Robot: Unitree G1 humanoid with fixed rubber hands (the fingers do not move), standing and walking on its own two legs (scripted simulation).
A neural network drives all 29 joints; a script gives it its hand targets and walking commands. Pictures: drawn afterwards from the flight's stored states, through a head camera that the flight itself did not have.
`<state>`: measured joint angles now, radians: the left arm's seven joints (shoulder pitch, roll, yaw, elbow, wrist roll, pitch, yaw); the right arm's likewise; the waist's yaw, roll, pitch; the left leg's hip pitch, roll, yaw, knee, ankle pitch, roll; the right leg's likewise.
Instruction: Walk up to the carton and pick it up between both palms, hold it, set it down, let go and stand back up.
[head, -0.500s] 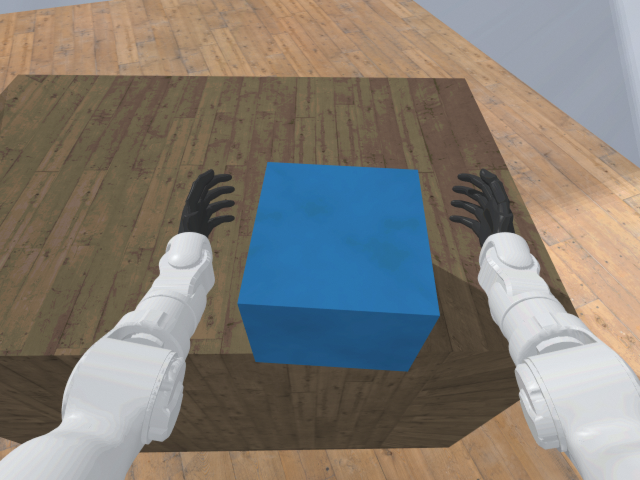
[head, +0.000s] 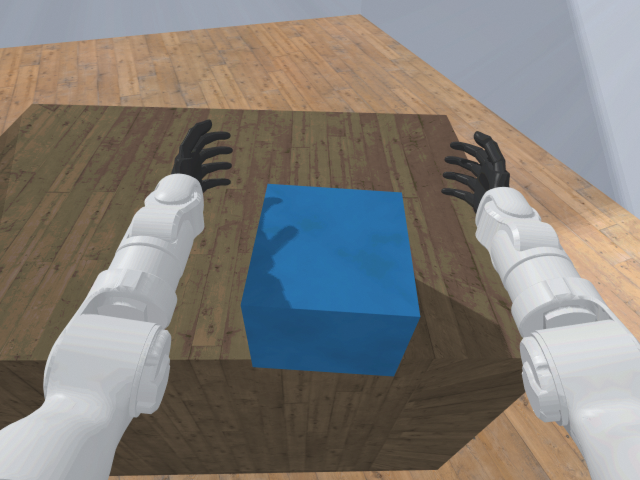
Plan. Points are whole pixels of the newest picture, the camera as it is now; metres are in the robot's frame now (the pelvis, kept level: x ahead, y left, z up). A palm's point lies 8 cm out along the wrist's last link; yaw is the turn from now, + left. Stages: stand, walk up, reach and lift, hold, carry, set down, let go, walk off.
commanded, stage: set down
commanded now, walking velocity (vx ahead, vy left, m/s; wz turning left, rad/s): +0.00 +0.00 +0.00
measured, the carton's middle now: (329, 277) +0.40 +0.02 +0.02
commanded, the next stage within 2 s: none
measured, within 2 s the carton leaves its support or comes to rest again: neither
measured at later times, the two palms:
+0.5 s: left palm (173, 254) +0.35 +0.21 +0.11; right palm (495, 272) +0.36 -0.19 +0.10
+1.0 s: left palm (160, 319) +0.28 +0.21 +0.08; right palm (510, 343) +0.28 -0.20 +0.07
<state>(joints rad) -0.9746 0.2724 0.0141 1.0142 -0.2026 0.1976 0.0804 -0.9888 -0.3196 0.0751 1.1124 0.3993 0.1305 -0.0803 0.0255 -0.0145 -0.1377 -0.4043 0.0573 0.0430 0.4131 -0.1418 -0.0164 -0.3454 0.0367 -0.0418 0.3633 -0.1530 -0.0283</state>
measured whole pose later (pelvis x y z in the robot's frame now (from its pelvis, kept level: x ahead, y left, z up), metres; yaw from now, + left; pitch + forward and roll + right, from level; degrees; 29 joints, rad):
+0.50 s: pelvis +0.01 +0.00 +0.00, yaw +0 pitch -1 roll +0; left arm -0.40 0.21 0.11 0.28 -0.13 0.44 0.04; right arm -0.44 -0.26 0.01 0.47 0.32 0.20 -0.09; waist 0.00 -0.01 0.00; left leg -0.20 0.04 0.05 0.36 -0.15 -0.01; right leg -0.15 0.02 -0.02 0.33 -0.17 -0.02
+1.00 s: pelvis +0.01 +0.00 +0.01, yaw -1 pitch -2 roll +0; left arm -0.03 0.18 0.07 -0.02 -0.16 0.37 0.06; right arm -0.02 -0.20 -0.02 0.10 0.26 0.18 -0.07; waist 0.03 -0.02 0.01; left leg -0.13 0.03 0.06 0.31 -0.14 -0.01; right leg -0.12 0.02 0.01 0.34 -0.17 -0.02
